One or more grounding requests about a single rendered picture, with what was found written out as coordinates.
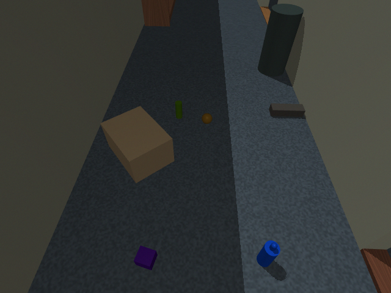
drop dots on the bookshelf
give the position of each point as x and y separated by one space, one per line
157 12

